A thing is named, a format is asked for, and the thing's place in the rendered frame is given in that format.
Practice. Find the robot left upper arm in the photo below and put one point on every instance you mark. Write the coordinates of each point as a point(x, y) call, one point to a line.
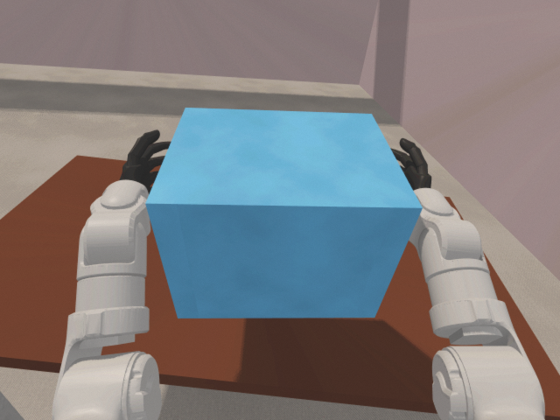
point(119, 386)

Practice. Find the left robot hand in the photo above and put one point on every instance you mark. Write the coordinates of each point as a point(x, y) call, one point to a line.
point(140, 163)

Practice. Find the right robot hand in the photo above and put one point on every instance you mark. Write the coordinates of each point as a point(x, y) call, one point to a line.
point(416, 168)

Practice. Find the left robot forearm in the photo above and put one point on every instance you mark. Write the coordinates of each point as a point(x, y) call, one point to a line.
point(112, 264)

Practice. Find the right robot forearm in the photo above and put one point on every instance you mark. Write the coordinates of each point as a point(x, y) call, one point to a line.
point(465, 308)

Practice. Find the robot right upper arm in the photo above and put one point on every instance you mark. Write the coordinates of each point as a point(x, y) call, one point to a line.
point(484, 383)

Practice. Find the table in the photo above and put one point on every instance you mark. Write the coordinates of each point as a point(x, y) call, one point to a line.
point(383, 362)

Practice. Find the carton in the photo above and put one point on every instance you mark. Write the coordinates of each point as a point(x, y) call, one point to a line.
point(267, 214)

